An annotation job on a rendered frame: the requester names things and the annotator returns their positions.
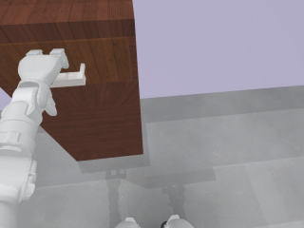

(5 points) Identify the robot left shin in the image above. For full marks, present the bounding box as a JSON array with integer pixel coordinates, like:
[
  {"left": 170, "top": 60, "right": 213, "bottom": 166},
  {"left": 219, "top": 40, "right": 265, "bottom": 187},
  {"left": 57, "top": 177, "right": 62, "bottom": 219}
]
[{"left": 125, "top": 218, "right": 137, "bottom": 224}]

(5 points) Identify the drawer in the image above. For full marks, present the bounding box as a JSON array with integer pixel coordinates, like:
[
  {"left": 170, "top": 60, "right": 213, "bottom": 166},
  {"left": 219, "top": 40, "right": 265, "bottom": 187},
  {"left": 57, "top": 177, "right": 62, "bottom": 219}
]
[{"left": 0, "top": 36, "right": 131, "bottom": 89}]

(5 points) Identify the robot shin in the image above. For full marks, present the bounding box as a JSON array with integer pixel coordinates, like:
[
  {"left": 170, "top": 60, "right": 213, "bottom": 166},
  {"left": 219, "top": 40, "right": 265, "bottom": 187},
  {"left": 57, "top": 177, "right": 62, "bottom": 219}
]
[
  {"left": 125, "top": 218, "right": 137, "bottom": 224},
  {"left": 167, "top": 215, "right": 180, "bottom": 222}
]

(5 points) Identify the handle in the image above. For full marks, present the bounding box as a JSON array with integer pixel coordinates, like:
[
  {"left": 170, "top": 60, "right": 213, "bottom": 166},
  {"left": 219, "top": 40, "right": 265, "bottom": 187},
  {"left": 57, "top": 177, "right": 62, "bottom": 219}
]
[{"left": 49, "top": 63, "right": 86, "bottom": 88}]

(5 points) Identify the robot right shin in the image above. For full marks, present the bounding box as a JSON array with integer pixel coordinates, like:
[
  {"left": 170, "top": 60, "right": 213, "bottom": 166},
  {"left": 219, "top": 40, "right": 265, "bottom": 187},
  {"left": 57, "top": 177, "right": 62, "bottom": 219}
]
[{"left": 167, "top": 215, "right": 180, "bottom": 222}]

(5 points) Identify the robot left upper arm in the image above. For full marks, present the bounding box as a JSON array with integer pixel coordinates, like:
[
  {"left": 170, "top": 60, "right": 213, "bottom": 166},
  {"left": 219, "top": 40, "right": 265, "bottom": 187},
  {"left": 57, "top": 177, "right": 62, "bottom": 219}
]
[{"left": 0, "top": 155, "right": 37, "bottom": 228}]

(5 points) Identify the cabinet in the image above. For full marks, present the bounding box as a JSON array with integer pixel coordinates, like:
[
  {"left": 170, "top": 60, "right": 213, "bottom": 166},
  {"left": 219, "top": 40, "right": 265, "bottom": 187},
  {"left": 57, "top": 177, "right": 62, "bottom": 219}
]
[{"left": 0, "top": 0, "right": 143, "bottom": 162}]

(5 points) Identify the left robot hand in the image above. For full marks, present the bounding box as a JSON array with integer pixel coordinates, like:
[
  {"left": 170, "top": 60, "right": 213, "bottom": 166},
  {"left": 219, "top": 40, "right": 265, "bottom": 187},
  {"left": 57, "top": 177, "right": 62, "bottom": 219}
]
[{"left": 18, "top": 48, "right": 69, "bottom": 116}]

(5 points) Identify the robot left forearm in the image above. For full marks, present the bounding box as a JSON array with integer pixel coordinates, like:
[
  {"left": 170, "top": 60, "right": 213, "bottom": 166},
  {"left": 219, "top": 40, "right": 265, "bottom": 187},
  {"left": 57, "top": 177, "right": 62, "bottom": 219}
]
[{"left": 0, "top": 78, "right": 50, "bottom": 158}]

